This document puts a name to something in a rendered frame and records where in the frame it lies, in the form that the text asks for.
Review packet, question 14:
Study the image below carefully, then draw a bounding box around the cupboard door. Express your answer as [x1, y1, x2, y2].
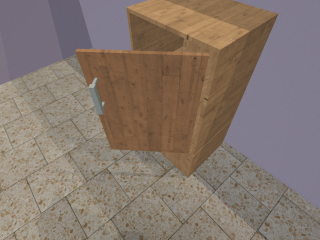
[75, 48, 209, 154]

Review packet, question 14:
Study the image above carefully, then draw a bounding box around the handle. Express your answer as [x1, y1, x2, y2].
[88, 77, 105, 115]

